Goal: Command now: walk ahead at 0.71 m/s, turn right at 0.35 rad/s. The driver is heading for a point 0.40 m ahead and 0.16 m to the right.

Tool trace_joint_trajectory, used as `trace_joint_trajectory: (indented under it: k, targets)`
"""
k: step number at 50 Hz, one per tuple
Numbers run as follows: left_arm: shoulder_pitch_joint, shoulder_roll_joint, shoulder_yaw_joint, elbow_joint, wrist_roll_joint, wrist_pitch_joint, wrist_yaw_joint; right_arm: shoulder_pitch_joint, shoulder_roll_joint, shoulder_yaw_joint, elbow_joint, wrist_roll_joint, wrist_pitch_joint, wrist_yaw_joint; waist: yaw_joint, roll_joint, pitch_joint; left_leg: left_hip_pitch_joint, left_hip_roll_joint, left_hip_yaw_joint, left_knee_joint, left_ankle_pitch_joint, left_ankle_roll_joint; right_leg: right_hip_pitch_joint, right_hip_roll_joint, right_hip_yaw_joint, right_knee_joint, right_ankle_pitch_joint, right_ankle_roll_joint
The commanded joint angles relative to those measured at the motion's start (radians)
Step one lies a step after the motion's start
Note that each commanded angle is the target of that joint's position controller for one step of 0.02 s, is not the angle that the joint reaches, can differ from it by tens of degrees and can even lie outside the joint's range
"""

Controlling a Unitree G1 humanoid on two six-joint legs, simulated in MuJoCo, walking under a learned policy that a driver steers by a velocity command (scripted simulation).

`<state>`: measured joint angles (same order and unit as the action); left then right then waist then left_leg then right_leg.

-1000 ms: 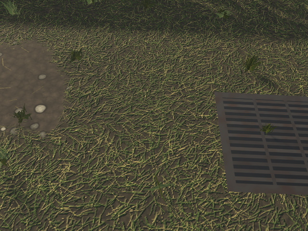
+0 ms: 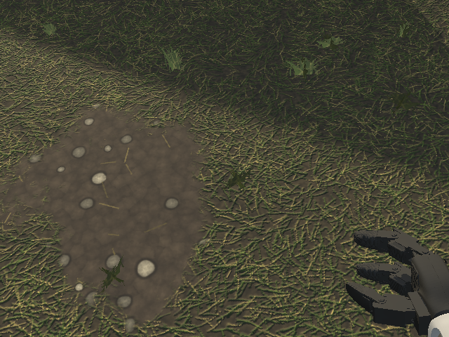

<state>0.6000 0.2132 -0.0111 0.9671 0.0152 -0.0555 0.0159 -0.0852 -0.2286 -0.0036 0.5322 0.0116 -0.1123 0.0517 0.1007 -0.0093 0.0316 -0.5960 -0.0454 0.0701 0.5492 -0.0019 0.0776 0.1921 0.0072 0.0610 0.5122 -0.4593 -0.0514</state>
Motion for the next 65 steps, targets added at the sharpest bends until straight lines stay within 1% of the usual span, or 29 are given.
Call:
trace_joint_trajectory:
  k: [1,2,3,4,7,9,11,13,17,18,19,20,21,22,23,24,28,31,34,38,40,41,42,43,44,45,49,56,65]
  targets:
    - [0.055,0.106,0.011,-0.094,-0.019,-0.038,-0.014,0.572,-0.211,-0.086,0.062,-0.049,0.003,-0.028,-0.269,0.21,-0.672,1.314,0.543,-0.786,-0.003,0.275,0.301,-0.838,0.049,0.167,0.979,-0.102,0.035]
    - [-0.124,0.235,0.06,-0.153,-0.061,-0.04,-0.011,0.514,-0.165,-0.077,0.058,-0.048,0.016,-0.041,-0.286,0.154,-0.503,1.131,0.464,-0.579,-0.043,0.39,0.237,-0.874,-0.02,0.128,0.975,-0.06,0.045]
    - [-0.223,0.225,0.063,-0.204,-0.071,-0.037,-0.005,0.438,-0.144,-0.07,0.079,-0.036,0.016,-0.047,-0.243,0.121,-0.296,0.935,0.426,-0.409,-0.077,0.525,0.202,-0.915,-0.059,0.077,0.913,-0.027,0.055]
    - [-0.261,0.186,0.062,-0.212,-0.06,-0.027,-0.001,0.379,-0.132,-0.067,0.1,-0.033,0.012,-0.049,-0.192,0.042,-0.166,0.736,0.385,-0.328,-0.139,0.522,0.179,-0.908,-0.084,0.044,0.872,-0.002,0.064]
    - [-0.145,0.077,0.063,-0.207,-0.062,0.052,0.006,0.179,-0.081,-0.058,0.107,-0.03,-0.003,-0.04,-0.031,0.116,-0.031,0.321,0.358,-0.122,-0.307,0.359,0.146,-0.723,-0.145,0.022,0.768,0.008,0.091]
    - [-0.194,0.085,0.069,-0.252,-0.041,0.069,0.007,0.084,-0.115,-0.069,0.114,-0.024,-0.01,-0.041,-0.003,0.128,0.032,0.183,0.329,-0.002,-0.356,0.385,0.131,-0.699,-0.156,-0.009,0.608,0.129,0.106]
    - [-0.216,0.104,0.074,-0.26,-0.024,0.061,-0.013,0.06,-0.15,-0.081,0.125,-0.016,-0.009,-0.054,-0.006,0.118,-0.018,0.198,0.259,0.113,-0.33,0.328,0.101,-0.601,-0.136,-0.045,0.381,0.409,0.088]
    - [-0.243,0.126,0.083,-0.264,-0.02,0.06,-0.043,0.084,-0.173,-0.089,0.142,0.007,0.001,-0.068,-0.028,0.089,-0.064,0.298,0.256,0.145,-0.279,0.278,0.079,-0.558,-0.104,-0.075,0.251,0.573,0.068]
    - [-0.26,0.218,0.125,-0.309,-0.015,0.074,-0.069,0.104,-0.228,-0.111,0.161,0.042,0.039,-0.076,-0.01,0.061,-0.073,0.424,0.307,0.143,-0.075,0.381,0.027,-0.507,-0.04,-0.14,0.18,0.433,-0.008]
    - [-0.188,0.247,0.145,-0.298,-0.01,0.069,-0.063,0.108,-0.227,-0.112,0.164,0.05,0.051,-0.074,0.035,0.029,-0.097,0.416,0.283,0.154,0.075,0.4,-0.001,-0.41,0.006,-0.16,0.116,0.428,-0.042]
    - [-0.108,0.293,0.167,-0.278,-0.007,0.063,-0.047,0.148,-0.205,-0.103,0.172,0.034,0.06,-0.069,0.068,-0.066,-0.118,0.359,0.223,0.143,0.306,0.217,-0.05,-0.29,0.022,-0.113,0.044,0.561,-0.073]
    - [-0.212,0.381,0.169,-0.314,-0.016,0.058,-0.024,0.252,-0.103,-0.075,0.163,-0.032,0.071,-0.059,-0.072,-0.406,-0.07,0.158,0.066,0.139,0.646,-0.644,-0.117,-0.246,-0.16,0.176,0.017,1.144,-0.146]
    - [-0.293,0.387,0.148,-0.405,0.031,0.033,-0.034,0.397,-0.134,-0.066,0.176,-0.02,0.073,-0.051,-0.131,-0.399,-0.32,0.006,-0.042,-0.087,0.898,-0.759,-0.143,-0.098,-0.371,0.649,-0.095,0.98,-0.367]
    - [-0.328,0.325,0.137,-0.438,0.012,0.023,-0.051,0.322,-0.222,-0.081,0.186,0.013,0.08,-0.047,-0.07,-0.169,-0.368,-0.001,0.006,-0.166,0.925,-0.661,-0.123,-0.11,-0.367,0.629,-0.169,0.766,-0.34]
    - [-0.342,0.292,0.127,-0.425,-0.009,0.017,-0.051,0.241,-0.22,-0.082,0.168,0.018,0.088,-0.051,-0.067,-0.079,-0.288,-0.036,0.039,-0.155,0.867,-0.567,-0.103,-0.18,-0.329,0.524,-0.158,0.6,-0.284]
    - [-0.359,0.258,0.116,-0.411,-0.022,0.02,-0.044,0.204,-0.193,-0.077,0.177,0.0,0.101,-0.066,-0.076,0.0,-0.223,-0.029,0.083,-0.152,0.795,-0.507,-0.099,-0.267,-0.289,0.443,-0.148,0.514,-0.228]
    - [-0.388,0.223,0.097,-0.413,0.011,0.027,-0.01,0.209,-0.165,-0.073,0.2,-0.004,0.129,-0.08,-0.108,-0.052,-0.203,0.117,0.091,-0.138,0.611,-0.437,-0.106,-0.409,-0.219,0.279,-0.159,0.659,-0.188]
    - [-0.389,0.219,0.098,-0.406,0.004,0.036,0.003,0.195,-0.13,-0.061,0.214,-0.007,0.134,-0.087,-0.097,-0.04,-0.216,0.134,0.096,-0.136,0.466,-0.414,-0.137,-0.385,-0.214,0.234,-0.157,0.678,-0.197]
    - [-0.426,0.201,0.093,-0.402,0.006,0.052,0.005,0.189,-0.128,-0.059,0.231,-0.003,0.143,-0.091,-0.089,-0.077,-0.179,0.196,0.1,-0.122,0.34,-0.369,-0.15,-0.447,-0.189,0.209,-0.191,0.454,-0.188]
    - [-0.436,0.172,0.084,-0.372,0.006,0.062,-0.006,0.192,-0.129,-0.06,0.248,-0.005,0.135,-0.088,-0.076,-0.115,-0.121,0.259,0.09,-0.102,0.174,-0.346,-0.14,-0.479,-0.176,0.225,-0.199,0.241,-0.174]
    - [-0.452,0.149,0.074,-0.356,-0.004,0.066,-0.008,0.237,-0.111,-0.056,0.272,-0.012,0.124,-0.077,-0.107,-0.108,-0.11,0.356,0.073,-0.071,-0.018,-0.232,-0.113,-0.502,-0.152,0.212,-0.167,0.196,-0.137]
    - [-0.424,0.131,0.069,-0.339,-0.006,0.064,-0.009,0.253,-0.116,-0.055,0.281,-0.025,0.118,-0.07,-0.112,-0.09,-0.107,0.412,0.084,-0.083,-0.105,-0.151,-0.09,-0.521,-0.126,0.198,-0.151,0.168,-0.093]
    - [-0.404,0.111,0.062,-0.33,0.005,0.058,-0.01,0.262,-0.157,-0.059,0.278,-0.043,0.112,-0.067,-0.096,-0.027,-0.101,0.442,0.17,-0.175,-0.142,-0.095,-0.054,-0.55,-0.081,0.156,-0.088,0.14,-0.042]
    - [-0.357,0.099,0.064,-0.334,0.012,0.051,-0.016,0.218,-0.215,-0.071,0.279,-0.038,0.11,-0.068,-0.024,0.123,-0.084,0.379,0.233,-0.238,-0.141,-0.116,-0.002,-0.545,0.011,0.054,-0.049,0.117,0.0]
    - [-0.41,0.106,0.065,-0.335,0.022,0.049,-0.015,0.196,-0.157,-0.061,0.281,-0.034,0.105,-0.064,-0.049,0.159,-0.07,0.266,0.229,-0.257,-0.189,-0.294,0.015,-0.451,0.024,0.013,-0.029,0.183,0.031]
    - [-0.459,0.124,0.071,-0.343,0.019,0.051,-0.013,0.177,-0.131,-0.051,0.279,-0.037,0.096,-0.063,-0.059,0.148,-0.051,0.226,0.203,-0.242,-0.206,-0.359,-0.008,-0.406,0.015,0.022,-0.022,0.234,0.03]
    - [-0.46,0.124,0.077,-0.324,0.011,0.067,-0.003,0.221,-0.142,-0.046,0.306,-0.025,0.067,-0.065,-0.079,0.098,-0.051,0.259,0.154,-0.179,-0.17,-0.274,-0.05,-0.374,-0.009,0.055,-0.029,0.336,0.002]
    - [-0.449,0.113,0.081,-0.277,0.001,0.059,0.003,0.261,-0.13,-0.039,0.346,-0.018,0.076,-0.073,-0.109,0.018,-0.07,0.34,0.124,-0.146,-0.123,-0.154,-0.043,-0.375,-0.018,0.063,-0.029,0.461,0.011]
    - [-0.438,0.125,0.087,-0.203,-0.006,0.064,0.018,0.244,-0.123,-0.033,0.407,-0.016,0.084,-0.065,-0.11,0.01,-0.067,0.372,0.102,-0.126,-0.131,-0.091,-0.046,-0.336,-0.029,0.068,-0.035,0.527,0.016]
